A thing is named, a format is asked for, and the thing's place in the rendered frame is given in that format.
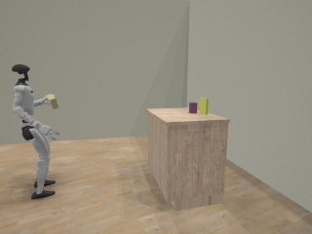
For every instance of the robot right upper arm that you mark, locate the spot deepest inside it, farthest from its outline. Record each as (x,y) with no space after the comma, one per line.
(19,94)

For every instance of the robot left forearm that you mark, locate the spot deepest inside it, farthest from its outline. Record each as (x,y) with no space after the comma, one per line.
(38,102)

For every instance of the left robot thigh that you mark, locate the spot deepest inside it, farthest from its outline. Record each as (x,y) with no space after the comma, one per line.
(47,142)

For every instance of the robot left hand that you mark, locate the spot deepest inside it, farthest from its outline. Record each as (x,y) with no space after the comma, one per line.
(46,102)

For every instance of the sponge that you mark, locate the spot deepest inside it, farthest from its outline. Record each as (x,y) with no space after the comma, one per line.
(52,101)

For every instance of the robot right forearm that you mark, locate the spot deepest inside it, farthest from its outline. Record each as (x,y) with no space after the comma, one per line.
(24,115)

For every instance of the robot thigh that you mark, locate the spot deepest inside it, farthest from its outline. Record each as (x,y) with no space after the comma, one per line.
(38,143)
(47,142)

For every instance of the right robot thigh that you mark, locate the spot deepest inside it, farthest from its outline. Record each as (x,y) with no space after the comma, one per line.
(38,143)

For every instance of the table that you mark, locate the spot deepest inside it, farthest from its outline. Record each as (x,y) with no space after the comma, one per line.
(187,155)

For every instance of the robot right hand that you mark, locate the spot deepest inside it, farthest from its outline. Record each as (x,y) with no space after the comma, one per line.
(47,131)

